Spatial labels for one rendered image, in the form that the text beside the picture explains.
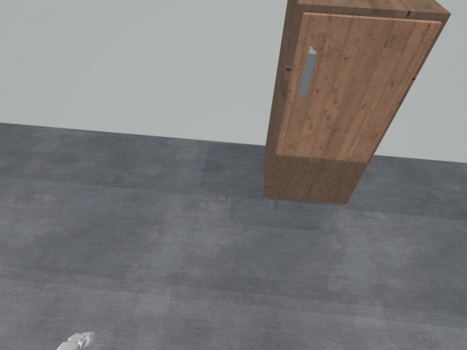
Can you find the handle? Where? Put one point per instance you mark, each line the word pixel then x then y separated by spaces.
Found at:
pixel 307 71

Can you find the cupboard door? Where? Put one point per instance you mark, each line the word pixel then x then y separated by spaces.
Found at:
pixel 362 69

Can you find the robot left hand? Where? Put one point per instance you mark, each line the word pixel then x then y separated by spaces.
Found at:
pixel 78 341

